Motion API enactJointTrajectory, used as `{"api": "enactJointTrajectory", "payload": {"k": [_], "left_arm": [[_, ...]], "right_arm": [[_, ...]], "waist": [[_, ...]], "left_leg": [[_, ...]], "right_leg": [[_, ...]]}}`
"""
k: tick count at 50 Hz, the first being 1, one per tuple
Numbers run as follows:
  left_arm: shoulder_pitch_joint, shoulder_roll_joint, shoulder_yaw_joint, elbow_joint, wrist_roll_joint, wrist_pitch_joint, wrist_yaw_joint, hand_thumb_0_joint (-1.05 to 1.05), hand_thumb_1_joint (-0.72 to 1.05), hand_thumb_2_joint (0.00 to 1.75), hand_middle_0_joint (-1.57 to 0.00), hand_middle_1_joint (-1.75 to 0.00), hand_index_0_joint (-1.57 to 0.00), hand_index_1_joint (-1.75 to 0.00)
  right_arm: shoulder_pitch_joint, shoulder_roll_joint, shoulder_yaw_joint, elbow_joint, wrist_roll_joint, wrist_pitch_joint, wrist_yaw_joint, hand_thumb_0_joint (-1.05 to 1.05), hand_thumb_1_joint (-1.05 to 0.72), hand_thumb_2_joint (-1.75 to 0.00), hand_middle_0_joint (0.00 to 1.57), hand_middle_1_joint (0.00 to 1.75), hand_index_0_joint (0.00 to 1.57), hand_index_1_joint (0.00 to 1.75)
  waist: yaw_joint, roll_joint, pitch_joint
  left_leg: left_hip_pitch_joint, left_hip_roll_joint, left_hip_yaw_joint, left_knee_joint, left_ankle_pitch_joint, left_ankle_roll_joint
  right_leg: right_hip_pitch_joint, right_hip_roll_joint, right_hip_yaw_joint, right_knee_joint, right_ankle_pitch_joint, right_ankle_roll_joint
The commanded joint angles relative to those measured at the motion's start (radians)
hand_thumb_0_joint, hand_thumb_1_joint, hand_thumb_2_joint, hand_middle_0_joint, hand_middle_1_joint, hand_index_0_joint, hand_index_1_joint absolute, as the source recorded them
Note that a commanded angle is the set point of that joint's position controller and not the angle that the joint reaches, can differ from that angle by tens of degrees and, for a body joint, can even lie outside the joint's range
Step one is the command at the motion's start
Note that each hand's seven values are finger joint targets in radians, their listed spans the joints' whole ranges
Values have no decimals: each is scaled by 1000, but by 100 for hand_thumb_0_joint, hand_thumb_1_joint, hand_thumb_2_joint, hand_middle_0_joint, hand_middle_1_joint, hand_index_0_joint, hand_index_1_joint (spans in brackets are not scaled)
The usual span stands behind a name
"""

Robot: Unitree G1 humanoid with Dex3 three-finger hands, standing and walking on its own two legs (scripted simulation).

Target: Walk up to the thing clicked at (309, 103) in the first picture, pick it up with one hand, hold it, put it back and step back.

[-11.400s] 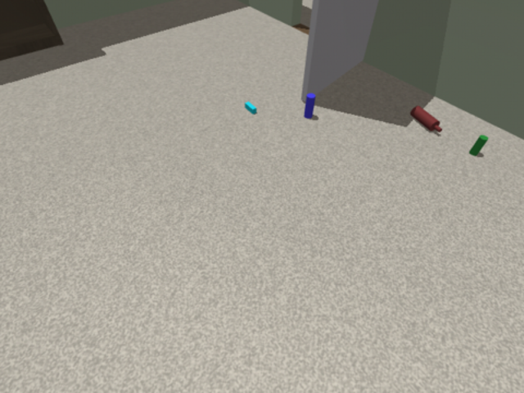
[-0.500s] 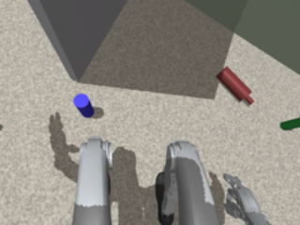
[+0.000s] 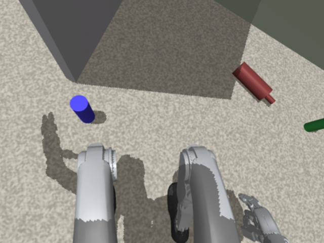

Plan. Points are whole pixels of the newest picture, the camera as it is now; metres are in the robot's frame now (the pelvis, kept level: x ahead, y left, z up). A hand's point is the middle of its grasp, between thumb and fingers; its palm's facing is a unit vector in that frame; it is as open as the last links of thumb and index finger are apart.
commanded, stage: go down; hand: left
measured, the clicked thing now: (83, 110) +0.47 +0.25 -0.31
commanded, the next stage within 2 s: approach in 0.26 s
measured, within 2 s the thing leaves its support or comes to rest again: neither
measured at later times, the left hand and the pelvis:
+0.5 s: hand out of the picture +0.39 +0.43 -0.01, palm faces +0.24 -0.97 -0.06, open 17.5 cm; pelvis +0.00 +0.00 -0.02, yaw -1 degrees
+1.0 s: hand (46, 111) +0.43 +0.33 -0.21, palm faces +0.11 -0.99 +0.03, open 17.7 cm; pelvis +0.00 +0.01 -0.09, yaw -7 degrees
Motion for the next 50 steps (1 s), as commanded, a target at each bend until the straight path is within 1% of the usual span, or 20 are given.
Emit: {"api": "enactJointTrajectory", "payload": {"k": [1, 4, 6, 9, 13, 16, 18, 22, 24, 26, 30, 32, 36, 38, 39, 41, 44, 45, 49, 50], "left_arm": [[-184, 441, 62, -187, -35, -53, 0, 0, -52, 8, -4, -6, -3, -7], [-208, 452, 59, -204, -36, -53, -3, 0, -50, 8, -4, -5, -3, -6], [-189, 470, 76, -196, -36, -51, -2, 0, -50, 7, -4, -5, -3, -6], [-193, 428, 55, -183, -43, -51, -8, 0, -48, 8, -4, -5, -2, -6], [-207, 447, 60, -175, -49, -56, -12, 0, -52, 7, -5, -5, -3, -6], [-210, 476, 81, -195, -48, -65, -13, 0, -49, 7, -4, -5, -3, -6], [-223, 463, 69, -192, -50, -66, -18, 0, -49, 13, -6, -9, -3, -12], [-204, 418, 70, -106, -73, -88, -26, 0, -61, 3, -7, -6, -5, -8], [-212, 372, 45, -59, -87, -118, -34, 0, -61, 2, -8, -6, -5, -8], [-211, 345, 30, -7, -102, -158, -42, 0, -61, 2, -8, -7, -5, -8], [-230, 340, 10, 52, -119, -246, -55, 0, -60, 2, -7, -6, -5, -8], [-234, 350, 1, 89, -117, -284, -53, 0, -60, 1, -7, -6, -6, -7], [-265, 443, 39, 58, -109, -362, -24, 0, -61, 4, -7, -7, -5, -9], [-269, 433, 29, 52, -97, -395, -8, 0, -61, 5, -7, -8, -5, -9], [-271, 469, 54, 45, -89, -413, 5, 0, -60, 6, -6, -8, -4, -10], [-246, 431, 27, 73, -82, -444, 22, 0, -61, 6, -6, -9, -4, -10], [-274, 426, 7, 1, -60, -490, 51, 0, -61, 7, -7, -9, -5, -11], [-276, 385, -16, 3, -57, -499, 59, 0, -61, 7, -7, -11, -5, -12], [-223, 235, -117, 123, -55, -522, 94, 0, -61, 7, -6, -10, -4, -12], [-219, 237, -122, 129, -56, -531, 106, 0, -61, 0, -8, -8, -7, -9]], "right_arm": [[137, -234, -82, -44, 3, -17, -18, 0, -92, -91, 20, 30, 20, 30], [133, -241, -80, -43, 5, -16, -18, 0, -92, -91, 20, 30, 20, 30], [134, -245, -78, -45, 5, -14, -17, 0, -92, -91, 20, 30, 20, 30], [130, -243, -75, -44, 5, -12, -14, 0, -92, -91, 20, 30, 20, 30], [123, -242, -71, -53, 3, -11, -13, 0, -92, -91, 20, 30, 20, 30], [122, -249, -71, -54, 2, -12, -12, 0, -92, -91, 20, 30, 20, 30], [123, -253, -70, -51, 1, -9, -13, 0, -93, -91, 20, 30, 20, 30], [115, -252, -52, -50, -5, -10, -8, 0, -92, -91, 20, 30, 20, 30], [103, -249, -40, -59, -10, -14, -4, 0, -92, -91, 20, 30, 20, 30], [77, -250, -28, -67, -15, -22, 0, 0, -91, -91, 20, 30, 20, 30], [41, -265, -2, -83, -39, -31, 9, 0, -91, -90, 20, 30, 20, 30], [21, -275, 16, -95, -54, -31, 15, 0, -91, -90, 20, 30, 20, 30], [-24, -299, 52, -103, -86, -9, 22, 0, -91, -90, 20, 30, 20, 30], [-47, -308, 70, -109, -106, 6, 25, 0, -91, -91, 20, 30, 20, 30], [-52, -311, 81, -108, -118, 14, 27, 0, -91, -91, 20, 30, 20, 30], [-78, -318, 102, -110, -137, 31, 32, 0, -92, -91, 20, 30, 20, 30], [-106, -328, 118, -98, -168, 53, 36, 0, -93, -91, 20, 30, 20, 30], [-104, -331, 121, -89, -177, 59, 38, 0, -93, -91, 20, 30, 20, 30], [-125, -333, 150, -94, -198, 75, 46, 0, -94, -91, 20, 30, 20, 30], [-139, -337, 154, -100, -200, 78, 47, 0, -95, -91, 20, 30, 20, 30]], "waist": [[55, 266, -628], [47, 298, -599], [60, 293, -610], [43, 295, -564], [35, 257, -564], [45, 285, -584], [35, 298, -584], [13, 253, -534], [-19, 201, -504], [-32, 170, -450], [-51, 149, -453], [-52, 163, -462], [-35, 269, -487], [-46, 339, -485], [-45, 360, -503], [-61, 381, -486], [-77, 476, -470], [-91, 492, -469], [-154, 412, -407], [-153, 372, -391]], "left_leg": [[509, -7, 80, -265, 89, 49], [509, -3, 66, -271, 62, 47], [518, -3, 62, -268, 98, 44], [501, -1, 56, -265, 84, 45], [456, -4, 68, -239, 71, 52], [481, -2, 64, -240, 70, 50], [499, 0, 57, -238, 73, 47], [446, -1, 51, -196, 93, 49], [394, -1, 48, -162, 80, 54], [344, -1, 46, -137, 50, 56], [302, 2, 45, -78, 39, 53], [313, 6, 39, -52, 51, 47], [380, 20, 27, -28, 63, 33], [427, 27, 13, -20, 100, 21], [446, 31, 7, -7, 128, 18], [467, 37, -4, 8, 156, 12], [523, 45, -25, 11, 180, 0], [539, 48, -30, 22, 199, -3], [482, 48, -52, 79, 239, -2], [453, 47, -56, 91, 219, 2]], "right_leg": [[256, 26, -29, -250, 117, -52], [213, 26, -42, -229, 101, -55], [216, 26, -45, -214, 127, -56], [189, 26, -50, -208, 120, -56], [216, 29, -43, -224, 105, -51], [203, 30, -50, -210, 105, -52], [187, 29, -52, -203, 111, -53], [173, 32, -60, -179, 126, -50], [173, 36, -66, -177, 116, -44], [149, 42, -74, -165, 92, -44], [179, 52, -82, -141, 92, -37], [177, 56, -89, -117, 104, -37], [169, 63, -107, -64, 116, -42], [155, 62, -118, -30, 147, -44], [167, 65, -123, -16, 166, -44], [163, 67, -134, 4, 186, -42], [126, 70, -151, 36, 198, -46], [124, 70, -157, 46, 215, -45], [146, 75, -182, 54, 270, -37], [150, 78, -187, 49, 265, -35]]}}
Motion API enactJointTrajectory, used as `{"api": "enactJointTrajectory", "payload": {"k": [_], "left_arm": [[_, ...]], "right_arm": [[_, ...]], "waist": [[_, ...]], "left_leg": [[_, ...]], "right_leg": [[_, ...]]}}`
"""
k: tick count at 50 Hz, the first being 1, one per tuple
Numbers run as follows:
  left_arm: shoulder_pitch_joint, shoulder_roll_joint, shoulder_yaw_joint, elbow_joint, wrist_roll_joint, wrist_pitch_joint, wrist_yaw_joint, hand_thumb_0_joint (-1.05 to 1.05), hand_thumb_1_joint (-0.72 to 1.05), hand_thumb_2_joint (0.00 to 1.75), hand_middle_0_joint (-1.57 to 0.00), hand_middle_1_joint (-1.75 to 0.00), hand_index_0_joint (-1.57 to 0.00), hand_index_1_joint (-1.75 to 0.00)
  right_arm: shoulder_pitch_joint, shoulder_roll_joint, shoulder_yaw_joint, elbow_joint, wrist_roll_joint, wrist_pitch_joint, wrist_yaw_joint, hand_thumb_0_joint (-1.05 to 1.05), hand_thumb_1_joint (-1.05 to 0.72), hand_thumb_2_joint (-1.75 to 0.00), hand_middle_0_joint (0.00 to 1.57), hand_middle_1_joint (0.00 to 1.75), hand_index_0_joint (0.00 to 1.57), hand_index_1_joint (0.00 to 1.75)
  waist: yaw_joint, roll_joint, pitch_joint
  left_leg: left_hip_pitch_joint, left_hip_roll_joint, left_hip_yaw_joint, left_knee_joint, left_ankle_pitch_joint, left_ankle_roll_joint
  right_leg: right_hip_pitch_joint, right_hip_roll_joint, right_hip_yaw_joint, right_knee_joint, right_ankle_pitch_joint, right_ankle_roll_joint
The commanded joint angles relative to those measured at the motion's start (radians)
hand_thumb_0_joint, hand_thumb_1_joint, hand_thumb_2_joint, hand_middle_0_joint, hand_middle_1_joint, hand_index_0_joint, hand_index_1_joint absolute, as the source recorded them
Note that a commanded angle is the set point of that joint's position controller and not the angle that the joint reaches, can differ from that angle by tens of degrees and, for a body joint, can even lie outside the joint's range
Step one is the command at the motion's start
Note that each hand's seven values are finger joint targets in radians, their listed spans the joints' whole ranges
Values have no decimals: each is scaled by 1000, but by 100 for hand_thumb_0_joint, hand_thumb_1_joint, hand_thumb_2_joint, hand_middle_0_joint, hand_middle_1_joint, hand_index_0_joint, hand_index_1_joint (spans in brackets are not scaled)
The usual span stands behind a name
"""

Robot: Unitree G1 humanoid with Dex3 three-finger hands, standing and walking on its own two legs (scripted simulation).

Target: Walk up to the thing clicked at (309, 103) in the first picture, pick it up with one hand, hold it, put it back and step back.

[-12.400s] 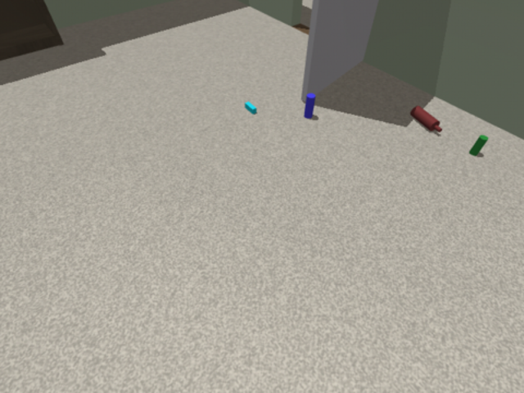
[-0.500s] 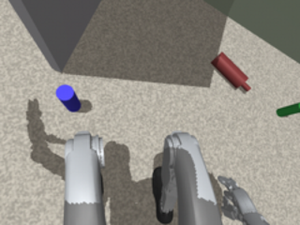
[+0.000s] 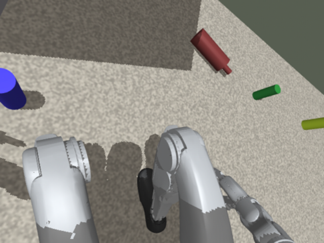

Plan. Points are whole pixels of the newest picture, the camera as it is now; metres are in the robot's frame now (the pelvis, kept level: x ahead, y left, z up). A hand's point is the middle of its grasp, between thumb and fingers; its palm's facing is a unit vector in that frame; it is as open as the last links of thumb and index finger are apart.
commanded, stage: close in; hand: left
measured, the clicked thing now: (7, 91) +0.44 +0.29 -0.22
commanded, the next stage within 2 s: rest palm in 0.56 s
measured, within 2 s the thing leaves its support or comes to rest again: leaves its support in 1.86 s
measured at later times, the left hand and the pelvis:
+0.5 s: hand out of the picture +0.40 +0.31 -0.17, palm faces +0.23 -0.97 -0.01, open 17.6 cm; pelvis -0.02 +0.01 -0.02, yaw -3 degrees
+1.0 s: hand (3, 96) +0.42 +0.29 -0.19, palm faces +0.30 -0.95 +0.01, open 14.8 cm; pelvis -0.02 +0.01 -0.02, yaw -4 degrees
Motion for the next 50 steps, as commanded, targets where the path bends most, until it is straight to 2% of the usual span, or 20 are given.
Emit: {"api": "enactJointTrajectory", "payload": {"k": [1, 2, 3, 9, 10, 12, 13, 14, 16, 18, 19, 20, 26, 31, 35, 40, 41, 42, 45, 50], "left_arm": [[-156, 233, -45, -92, -21, -104, 43, 0, -61, 0, -8, -8, -7, -8], [-147, 186, -82, -46, -24, -113, 53, 0, -61, 0, -7, -8, -6, -8], [-153, 220, -50, -81, -29, -131, 72, 0, -61, 0, -7, -8, -7, -8], [-131, 236, -10, -61, -28, -207, 186, 0, -61, 3, -6, -9, -6, -8], [-146, 281, 16, -111, -19, -224, 208, 0, -61, 3, -6, -9, -6, -8], [-130, 270, 11, -88, 4, -237, 243, 0, -60, 3, -6, -8, -6, -8], [-136, 247, -8, -83, 12, -245, 258, 0, -58, 4, -5, -8, -6, -7], [-124, 254, -9, -86, 21, -252, 273, 0, -57, 4, -5, -8, -6, -7], [-137, 216, -52, -70, 35, -254, 294, 0, -56, 4, -5, -7, -5, -6], [-160, 149, -133, -72, 43, -252, 303, 0, -53, 5, -5, -7, -5, -6], [-153, 165, -131, -56, 50, -249, 311, 0, -53, 4, -4, -6, -5, -6], [-159, 117, -189, -63, 48, -254, 308, 0, -53, 4, -4, -7, -5, -6], [-131, 86, -180, -38, -8, -284, 346, 0, -53, 5, -3, -6, -4, -5], [-135, 149, -153, -10, 28, -322, 408, 0, -48, 10, -3, -8, -4, -7], [-145, 193, -141, -23, 64, -350, 446, 0, -34, 14, -7, -6, -6, -6], [-158, 175, -160, -7, 72, -363, 465, 0, -24, 18, -9, -7, -7, -8], [-171, 146, -187, -15, 71, -367, 463, 0, -24, 18, -8, -7, -7, -8], [-157, 157, -177, 2, 68, -362, 468, 0, -16, 23, -16, -15, -15, -16], [-161, 137, -201, 4, 55, -359, 469, 0, -8, 38, -33, -33, -33, -33], [-181, 138, -213, 27, 63, -353, 486, 0, 5, 45, -38, -38, -37, -38]], "right_arm": [[77, -329, -75, -35, -19, 15, -13, 0, -95, -91, 20, 30, 20, 30], [61, -328, -62, -42, -21, 19, -10, 0, -95, -91, 20, 30, 20, 30], [56, -333, -57, -53, -26, 22, -7, 0, -95, -91, 20, 30, 20, 30], [5, -341, -13, -83, -42, 38, 13, 0, -94, -91, 20, 30, 20, 30], [-5, -350, -14, -93, -48, 40, 14, 0, -94, -91, 20, 30, 20, 30], [-15, -355, -8, -104, -57, 46, 19, 0, -94, -91, 20, 30, 20, 30], [-19, -356, -5, -105, -61, 49, 21, 0, -94, -91, 20, 30, 20, 30], [-29, -357, -5, -110, -69, 50, 23, 0, -93, -91, 20, 30, 20, 30], [-16, -357, -2, -104, -76, 55, 27, 0, -94, -91, 20, 30, 20, 30], [-39, -358, -2, -116, -76, 52, 32, 0, -93, -91, 20, 30, 20, 30], [-20, -370, -7, -104, -78, 55, 33, 0, -93, -91, 20, 30, 20, 30], [-45, -366, 0, -120, -77, 52, 38, 0, -93, -90, 20, 30, 20, 30], [-36, -378, 10, -121, -84, 58, 47, 0, -92, -90, 20, 30, 20, 30], [-51, -377, 28, -125, -97, 76, 51, 0, -91, -90, 20, 30, 20, 30], [-61, -376, 44, -131, -114, 91, 52, 0, -90, -90, 20, 30, 20, 30], [-56, -385, 53, -125, -127, 100, 56, 0, -90, -90, 20, 30, 20, 30], [-69, -387, 51, -129, -129, 99, 56, 0, -90, -90, 20, 30, 20, 30], [-57, -386, 53, -122, -127, 101, 57, 0, -90, -90, 20, 30, 20, 30], [-45, -384, 61, -118, -127, 100, 58, 0, -89, -90, 20, 30, 20, 30], [-53, -385, 66, -122, -125, 110, 58, 0, -88, -90, 20, 30, 20, 30]], "waist": [[-38, 538, -644], [-59, 508, -610], [-49, 493, -613], [-41, 483, -569], [-29, 505, -579], [-36, 532, -556], [-54, 538, -537], [-47, 543, -526], [-81, 537, -502], [-100, 515, -450], [-112, 512, -440], [-123, 492, -426], [-123, 426, -450], [-104, 475, -388], [-108, 523, -394], [-150, 530, -404], [-156, 520, -389], [-157, 501, -397], [-164, 480, -428], [-168, 476, -397]], "left_leg": [[555, 48, 95, -241, 278, 16], [521, 47, 88, -236, 241, 19], [500, 46, 84, -227, 246, 20], [455, 45, 73, -215, 179, 19], [461, 46, 72, -214, 173, 17], [468, 49, 70, -218, 169, 11], [464, 50, 63, -222, 167, 8], [451, 50, 66, -220, 158, 9], [434, 48, 64, -216, 126, 12], [404, 48, 62, -223, 62, 17], [401, 46, 56, -230, 40, 16], [388, 44, 52, -228, 18, 19], [410, 36, 22, -210, 71, 21], [405, 46, 9, -231, 49, 12], [430, 51, 15, -226, 92, 7], [447, 51, 4, -219, 104, 7], [441, 51, 2, -217, 96, 9], [434, 50, 2, -213, 93, 13], [434, 45, 5, -194, 113, 18], [432, 49, -12, -206, 113, 14]], "right_leg": [[249, 24, -99, -201, 288, -60], [256, 25, -104, -204, 266, -56], [276, 28, -112, -200, 281, -55], [315, 40, -133, -195, 241, -48], [317, 42, -136, -189, 239, -49], [312, 43, -141, -182, 238, -50], [303, 42, -148, -175, 240, -50], [301, 43, -146, -176, 239, -52], [300, 44, -150, -187, 232, -48], [255, 45, -158, -195, 192, -48], [245, 47, -166, -197, 176, -46], [234, 47, -172, -197, 162, -44], [265, 57, -187, -186, 206, -39], [249, 59, -190, -173, 185, -46], [273, 61, -187, -168, 219, -47], [288, 63, -198, -169, 239, -43], [277, 60, -196, -170, 240, -41], [286, 63, -199, -177, 238, -40], [315, 68, -198, -184, 263, -36], [295, 70, -211, -180, 258, -37]]}}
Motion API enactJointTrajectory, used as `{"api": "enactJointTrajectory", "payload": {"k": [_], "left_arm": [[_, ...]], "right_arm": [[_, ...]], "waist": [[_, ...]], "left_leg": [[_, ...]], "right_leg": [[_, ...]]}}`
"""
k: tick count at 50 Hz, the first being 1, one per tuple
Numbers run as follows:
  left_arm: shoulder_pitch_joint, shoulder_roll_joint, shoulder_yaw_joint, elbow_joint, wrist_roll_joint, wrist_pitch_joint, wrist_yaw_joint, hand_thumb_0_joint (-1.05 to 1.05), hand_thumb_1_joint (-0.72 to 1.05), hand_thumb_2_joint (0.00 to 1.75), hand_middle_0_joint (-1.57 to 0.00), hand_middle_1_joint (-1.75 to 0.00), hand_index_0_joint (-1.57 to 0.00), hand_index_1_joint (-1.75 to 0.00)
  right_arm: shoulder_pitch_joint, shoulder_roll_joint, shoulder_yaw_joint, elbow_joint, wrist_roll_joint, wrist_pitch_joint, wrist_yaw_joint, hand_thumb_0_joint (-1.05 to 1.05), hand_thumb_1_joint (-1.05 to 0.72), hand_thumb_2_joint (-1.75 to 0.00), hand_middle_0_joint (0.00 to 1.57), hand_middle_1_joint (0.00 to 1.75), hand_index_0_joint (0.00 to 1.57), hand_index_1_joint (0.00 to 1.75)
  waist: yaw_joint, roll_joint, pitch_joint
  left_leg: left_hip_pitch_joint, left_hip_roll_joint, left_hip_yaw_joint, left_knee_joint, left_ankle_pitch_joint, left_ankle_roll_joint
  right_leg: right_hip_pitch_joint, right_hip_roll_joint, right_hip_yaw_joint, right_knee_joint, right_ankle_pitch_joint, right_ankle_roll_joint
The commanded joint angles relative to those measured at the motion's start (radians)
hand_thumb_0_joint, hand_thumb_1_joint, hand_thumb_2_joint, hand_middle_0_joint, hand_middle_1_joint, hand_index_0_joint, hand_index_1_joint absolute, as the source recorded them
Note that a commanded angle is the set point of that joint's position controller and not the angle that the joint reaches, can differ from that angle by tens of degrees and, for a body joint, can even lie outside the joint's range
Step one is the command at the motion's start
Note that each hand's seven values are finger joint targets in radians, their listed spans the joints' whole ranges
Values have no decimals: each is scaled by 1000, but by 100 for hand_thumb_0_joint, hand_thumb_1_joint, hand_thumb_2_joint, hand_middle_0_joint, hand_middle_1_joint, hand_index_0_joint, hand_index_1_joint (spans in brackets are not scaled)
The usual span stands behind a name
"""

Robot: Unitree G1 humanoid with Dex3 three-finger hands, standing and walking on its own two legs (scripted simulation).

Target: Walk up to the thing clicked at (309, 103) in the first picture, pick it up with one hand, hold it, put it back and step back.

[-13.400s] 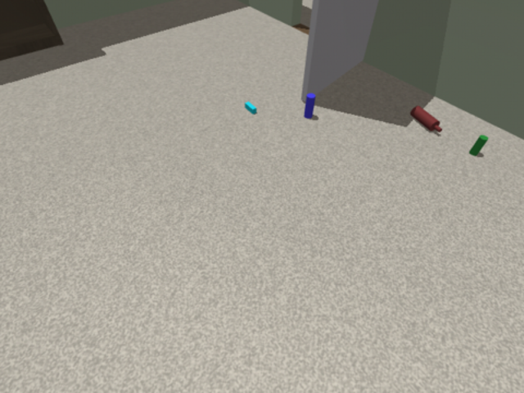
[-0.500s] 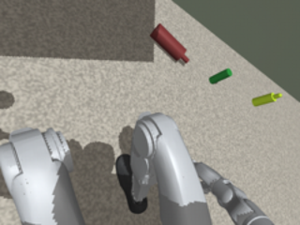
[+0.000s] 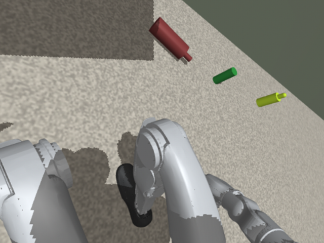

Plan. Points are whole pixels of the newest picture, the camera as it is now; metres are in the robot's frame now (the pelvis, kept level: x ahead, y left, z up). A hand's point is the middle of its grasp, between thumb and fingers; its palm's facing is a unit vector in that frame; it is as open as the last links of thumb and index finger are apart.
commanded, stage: close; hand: left
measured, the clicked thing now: out of the picture +0.44 +0.31 -0.20
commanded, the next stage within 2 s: settle in 0.50 s
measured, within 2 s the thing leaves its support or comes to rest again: leaves its support in 0.86 s
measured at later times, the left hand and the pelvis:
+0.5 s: hand out of the picture +0.43 +0.31 -0.16, palm faces +0.40 -0.92 +0.00, open 8.0 cm; pelvis +0.00 +0.00 +0.00, yaw -1 degrees
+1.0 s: hand out of the picture +0.44 +0.32 -0.14, palm faces +0.40 -0.92 +0.01, open 7.7 cm; pelvis +0.00 +0.00 +0.01, yaw +0 degrees
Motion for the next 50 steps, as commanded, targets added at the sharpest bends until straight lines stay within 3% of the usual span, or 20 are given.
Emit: {"api": "enactJointTrajectory", "payload": {"k": [1, 4, 8, 10, 14, 18, 26, 27, 31, 37, 40, 42, 44, 48, 50], "left_arm": [[-202, 178, -10, -108, 11, -63, 13, 0, 8, 47, -40, -40, -39, -40], [-204, 208, 12, -113, 14, -68, 31, 0, 15, 53, -46, -46, -46, -46], [-208, 225, 36, -123, 13, -73, 47, 0, 28, 65, -59, -59, -59, -59], [-200, 235, 35, -125, 25, -71, 53, 0, 34, 70, -64, -65, -64, -65], [-243, 214, 4, -134, 37, -65, 54, 0, 47, 81, -75, -76, -75, -75], [-244, 208, 5, -120, 33, -55, 57, 0, 56, 89, -85, -86, -85, -86], [-275, 229, 12, -129, 38, -50, 76, 0, 59, 116, -115, -120, -115, -119], [-285, 214, -1, -133, 44, -51, 74, 0, 61, 120, -116, -124, -117, -123], [-271, 228, 8, -135, 44, -50, 79, 0, 60, 128, -121, -131, -120, -133], [-283, 232, 15, -169, 30, -45, 71, 0, 55, 134, -127, -140, -127, -141], [-298, 252, 22, -220, 32, -43, 63, 0, 52, 131, -127, -139, -127, -140], [-299, 233, 12, -246, 36, -31, 58, 0, 52, 132, -128, -140, -128, -141], [-279, 260, 35, -276, 43, -20, 59, 0, 47, 130, -129, -141, -129, -142], [-256, 227, 44, -337, 35, 17, 53, 0, 43, 133, -132, -144, -132, -145], [-239, 188, 19, -373, 33, 43, 39, 0, 45, 134, -133, -145, -133, -146]], "right_arm": [[15, -357, -123, -25, 1, 17, -20, 0, -88, -90, 20, 30, 20, 30], [7, -352, -116, -35, -1, 24, -20, 0, -88, -90, 20, 30, 20, 30], [17, -354, -112, -36, -7, 32, -21, 0, -88, -90, 20, 30, 20, 30], [12, -353, -113, -35, -7, 37, -23, 0, -88, -89, 20, 30, 20, 30], [6, -360, -120, -31, -6, 41, -24, 0, -87, -89, 20, 30, 20, 30], [17, -357, -118, -29, -5, 45, -23, 0, -87, -89, 20, 30, 20, 30], [16, -353, -115, -34, -4, 56, -21, 0, -88, -89, 20, 30, 20, 30], [17, -356, -118, -33, -7, 56, -22, 0, -87, -89, 20, 30, 20, 30], [14, -351, -116, -41, -7, 57, -21, 0, -90, -90, 20, 30, 20, 30], [25, -354, -117, -34, -1, 59, -23, 0, -90, -90, 20, 30, 20, 30], [33, -352, -128, -20, 1, 58, -24, 0, -90, -90, 20, 30, 20, 30], [36, -349, -134, -21, 1, 58, -25, 0, -90, -90, 20, 30, 20, 30], [43, -348, -145, -16, 6, 61, -24, 0, -90, -90, 20, 30, 20, 30], [59, -345, -174, -22, 20, 66, -20, 0, -90, -90, 20, 30, 20, 30], [63, -341, -190, -31, 30, 68, -20, 0, -90, -90, 20, 30, 20, 30]], "waist": [[-103, 547, -522], [-89, 558, -518], [-97, 579, -546], [-93, 588, -543], [-124, 598, -508], [-127, 570, -521], [-120, 589, -514], [-130, 597, -515], [-120, 581, -534], [-120, 598, -556], [-109, 624, -572], [-107, 633, -595], [-88, 656, -604], [-69, 676, -632], [-61, 684, -655]], "left_leg": [[378, 60, 116, -313, 78, 3], [372, 62, 121, -314, 71, 3], [403, 67, 118, -315, 95, 1], [404, 70, 115, -317, 105, -1], [400, 74, 103, -330, 81, -3], [404, 73, 98, -322, 100, 1], [392, 74, 104, -331, 68, 2], [411, 77, 98, -335, 79, -1], [397, 74, 111, -317, 93, 5], [413, 76, 109, -324, 106, 3], [413, 72, 121, -320, 106, 4], [438, 73, 122, -321, 135, 1], [436, 73, 126, -332, 137, -1], [456, 72, 131, -358, 141, -7], [466, 69, 135, -365, 150, -8]], "right_leg": [[223, 25, -127, -198, 180, -78], [232, 27, -124, -201, 172, -80], [258, 31, -127, -203, 191, -79], [249, 32, -128, -196, 196, -82], [213, 27, -133, -195, 185, -81], [224, 28, -133, -198, 203, -77], [224, 30, -130, -206, 174, -80], [221, 28, -132, -202, 186, -79], [246, 33, -128, -210, 197, -77], [255, 32, -129, -208, 209, -80], [256, 31, -119, -207, 213, -82], [267, 28, -117, -208, 233, -81], [263, 26, -112, -201, 233, -86], [243, 20, -107, -198, 225, -91], [234, 19, -103, -200, 232, -92]]}}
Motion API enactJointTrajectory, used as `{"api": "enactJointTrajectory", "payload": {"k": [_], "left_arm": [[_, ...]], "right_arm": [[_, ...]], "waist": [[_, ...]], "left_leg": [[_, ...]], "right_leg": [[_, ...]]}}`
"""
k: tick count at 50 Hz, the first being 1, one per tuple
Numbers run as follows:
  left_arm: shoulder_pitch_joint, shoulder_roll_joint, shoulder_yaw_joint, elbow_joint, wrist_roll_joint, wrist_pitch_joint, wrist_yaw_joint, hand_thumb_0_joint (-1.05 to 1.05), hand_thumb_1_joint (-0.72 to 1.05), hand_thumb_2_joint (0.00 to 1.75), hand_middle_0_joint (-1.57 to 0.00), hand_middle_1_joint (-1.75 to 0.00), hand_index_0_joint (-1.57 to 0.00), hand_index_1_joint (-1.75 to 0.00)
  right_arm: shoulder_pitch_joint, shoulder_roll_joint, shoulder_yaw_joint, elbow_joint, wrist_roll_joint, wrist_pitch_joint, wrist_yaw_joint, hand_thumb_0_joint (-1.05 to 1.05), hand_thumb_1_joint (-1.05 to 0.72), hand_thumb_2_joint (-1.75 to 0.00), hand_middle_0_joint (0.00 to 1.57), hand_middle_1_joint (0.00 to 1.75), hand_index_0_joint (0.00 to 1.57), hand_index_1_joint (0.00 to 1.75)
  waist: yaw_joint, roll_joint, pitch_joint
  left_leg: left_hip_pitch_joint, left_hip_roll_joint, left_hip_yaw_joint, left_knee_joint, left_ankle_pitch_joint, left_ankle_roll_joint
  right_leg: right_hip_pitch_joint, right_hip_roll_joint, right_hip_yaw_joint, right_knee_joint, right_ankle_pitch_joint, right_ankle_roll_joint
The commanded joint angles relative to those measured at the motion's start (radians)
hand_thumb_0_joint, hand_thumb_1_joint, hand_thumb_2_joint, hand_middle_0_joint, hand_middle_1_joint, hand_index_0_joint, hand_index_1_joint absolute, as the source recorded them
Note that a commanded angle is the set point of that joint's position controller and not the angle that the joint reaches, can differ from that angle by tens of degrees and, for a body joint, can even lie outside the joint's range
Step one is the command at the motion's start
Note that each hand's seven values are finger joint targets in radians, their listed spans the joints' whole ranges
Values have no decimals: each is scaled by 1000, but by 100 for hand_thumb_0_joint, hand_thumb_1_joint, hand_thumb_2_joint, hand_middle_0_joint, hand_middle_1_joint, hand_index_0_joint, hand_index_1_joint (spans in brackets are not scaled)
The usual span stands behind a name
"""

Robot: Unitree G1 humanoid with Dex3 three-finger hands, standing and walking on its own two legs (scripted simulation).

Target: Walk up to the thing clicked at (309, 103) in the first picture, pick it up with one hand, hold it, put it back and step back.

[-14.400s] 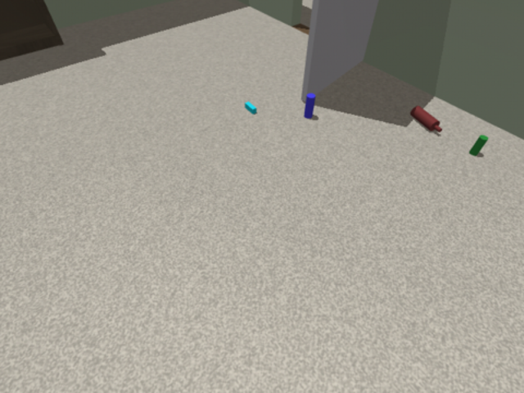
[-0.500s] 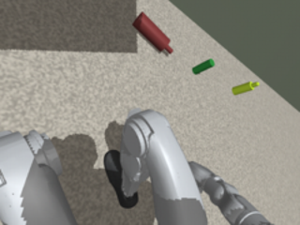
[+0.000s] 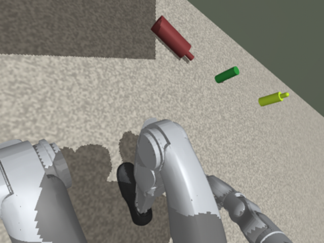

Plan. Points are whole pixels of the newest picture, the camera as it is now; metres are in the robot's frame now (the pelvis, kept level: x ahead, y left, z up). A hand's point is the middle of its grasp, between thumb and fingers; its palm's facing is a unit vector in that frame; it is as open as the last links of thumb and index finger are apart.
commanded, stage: settle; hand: left
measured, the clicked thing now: out of the picture +0.44 +0.33 -0.18
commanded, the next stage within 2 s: lift in 1.64 s
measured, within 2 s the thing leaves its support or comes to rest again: neither
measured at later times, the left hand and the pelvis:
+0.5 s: hand out of the picture +0.40 +0.34 -0.04, palm faces +0.37 -0.93 -0.05, open 7.6 cm; pelvis +0.01 -0.01 +0.03, yaw +5 degrees
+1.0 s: hand out of the picture +0.41 +0.33 +0.03, palm faces +0.37 -0.93 -0.05, open 7.6 cm; pelvis +0.02 -0.02 +0.06, yaw +9 degrees
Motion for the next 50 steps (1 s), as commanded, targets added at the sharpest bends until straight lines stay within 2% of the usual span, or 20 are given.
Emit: {"api": "enactJointTrajectory", "payload": {"k": [1, 4, 5, 9, 11, 14, 17, 22, 23, 24, 28, 29, 30, 33, 36, 40, 42, 46, 48, 50], "left_arm": [[-218, 194, -6, -270, -17, -40, -16, 0, 45, 134, -133, -145, -133, -146], [-199, 163, -23, -330, -21, 6, -31, 0, 46, 134, -135, -146, -135, -147], [-186, 98, -72, -310, -25, 27, -40, 0, 47, 135, -135, -146, -135, -147], [-223, 116, -38, -427, -47, 81, -38, 0, 45, 135, -136, -147, -137, -148], [-199, 64, -59, -439, -53, 112, -41, 0, 48, 134, -135, -145, -135, -146], [-226, 67, -65, -530, -42, 146, -44, 0, 47, 132, -134, -144, -134, -145], [-228, -5, -120, -543, -33, 188, -56, 0, 50, 133, -134, -144, -134, -145], [-198, 0, -82, -619, -55, 231, -66, 0, 46, 131, -132, -142, -133, -143], [-136, -50, -101, -556, -59, 249, -75, 0, 47, 132, -131, -142, -131, -143], [-213, -13, -86, -626, -63, 246, -76, 0, 47, 131, -132, -142, -132, -143], [-193, -34, -66, -631, -79, 271, -92, 0, 43, 131, -131, -142, -131, -143], [-153, -68, -91, -597, -77, 281, -99, 0, 42, 131, -129, -141, -130, -142], [-200, -29, -62, -669, -78, 277, -103, 0, 42, 131, -129, -140, -129, -141], [-181, -67, -87, -639, -78, 293, -124, 0, 37, 128, -129, -139, -129, -141], [-194, -29, -35, -697, -92, 300, -142, 0, 37, 128, -127, -138, -127, -139], [-176, -96, -58, -661, -108, 328, -160, 0, 33, 126, -127, -138, -127, -139], [-223, -39, -9, -741, -111, 327, -156, 0, 32, 127, -127, -138, -127, -139], [-132, -131, -50, -625, -91, 355, -160, 0, 31, 127, -127, -138, -127, -139], [-225, -65, -19, -726, -89, 348, -157, 0, 29, 126, -127, -137, -127, -138], [-230, -91, -34, -738, -89, 355, -165, 0, 28, 123, -126, -135, -127, -136]], "right_arm": [[46, -354, -163, -20, 17, 14, -18, 0, -90, -90, 20, 30, 20, 30], [71, -339, -188, -25, 36, 15, -17, 0, -90, -90, 20, 30, 20, 30], [86, -326, -192, -6, 44, 17, -14, 0, -90, -90, 20, 30, 20, 30], [108, -307, -230, -12, 80, 15, -17, 0, -89, -90, 20, 30, 20, 30], [149, -288, -247, 12, 92, 16, -14, 0, -89, -90, 20, 30, 20, 30], [175, -269, -280, 16, 113, 17, -17, 0, -89, -90, 20, 30, 20, 30], [178, -258, -309, 3, 137, 21, -19, 0, -88, -89, 20, 30, 20, 30], [222, -232, -354, 10, 171, 24, -24, 0, -88, -89, 20, 30, 20, 30], [222, -228, -361, 6, 178, 25, -26, 0, -88, -89, 20, 30, 20, 30], [233, -223, -365, 13, 183, 25, -28, 0, -88, -89, 20, 30, 20, 30], [263, -202, -390, 27, 200, 23, -37, 0, -88, -89, 20, 30, 20, 30], [258, -198, -392, 13, 204, 24, -38, 0, -87, -89, 20, 30, 20, 30], [270, -196, -404, 30, 208, 23, -41, 0, -87, -89, 20, 30, 20, 30], [269, -186, -417, 19, 219, 19, -45, 0, -88, -89, 20, 30, 20, 30], [299, -178, -432, 40, 226, 16, -50, 0, -88, -89, 20, 30, 20, 30], [301, -168, -445, 38, 238, 7, -56, 0, -89, -90, 20, 30, 20, 30], [327, -159, -453, 57, 241, 6, -58, 0, -88, -90, 20, 30, 20, 30], [317, -150, -468, 51, 248, 3, -62, 0, -88, -90, 20, 30, 20, 30], [324, -148, -476, 60, 248, 2, -68, 0, -89, -90, 20, 30, 20, 30], [337, -143, -486, 63, 250, 2, -68, 0, -89, -90, 20, 30, 20, 30]], "waist": [[-62, 676, -645], [-40, 677, -688], [-48, 658, -663], [-9, 638, -688], [1, 610, -719], [26, 632, -761], [25, 627, -746], [73, 606, -835], [74, 581, -832], [72, 589, -847], [93, 566, -891], [88, 552, -895], [106, 562, -914], [100, 555, -931], [122, 530, -972], [120, 499, -984], [139, 503, -1037], [129, 442, -989], [143, 463, -1020], [139, 470, -1039]], "left_leg": [[465, 60, 138, -346, 144, -7], [467, 55, 148, -361, 149, -7], [442, 52, 152, -364, 116, -2], [396, 42, 175, -384, 50, 11], [389, 38, 184, -384, 52, 14], [401, 33, 195, -409, 44, 15], [395, 28, 200, -446, -11, 17], [411, 15, 230, -460, 16, 24], [419, 15, 234, -462, 34, 24], [402, 14, 239, -459, 36, 27], [416, 10, 258, -464, 79, 30], [410, 8, 260, -473, 76, 32], [426, 9, 266, -477, 90, 31], [435, 7, 275, -495, 90, 33], [430, 5, 292, -491, 111, 39], [422, 4, 306, -498, 125, 44], [437, 5, 313, -494, 162, 45], [422, 5, 317, -515, 159, 49], [422, 5, 327, -516, 153, 51], [435, 3, 330, -527, 156, 51]], "right_leg": [[227, 18, -94, -175, 223, -84], [227, 15, -84, -180, 224, -87], [208, 13, -81, -189, 199, -87], [182, 7, -60, -207, 147, -89], [200, 7, -48, -218, 147, -89], [174, 1, -29, -226, 132, -97], [116, -9, -19, -237, 86, -102], [138, -17, 11, -258, 90, -106], [134, -19, 14, -263, 100, -105], [144, -20, 23, -269, 104, -105], [164, -27, 47, -280, 132, -106], [171, -29, 47, -289, 124, -105], [174, -31, 54, -289, 133, -107], [173, -35, 61, -303, 122, -107], [224, -39, 80, -324, 143, -100], [240, -45, 98, -346, 149, -97], [286, -47, 110, -351, 179, -93], [265, -49, 109, -367, 166, -94], [293, -52, 125, -385, 164, -91], [304, -54, 128, -391, 161, -90]]}}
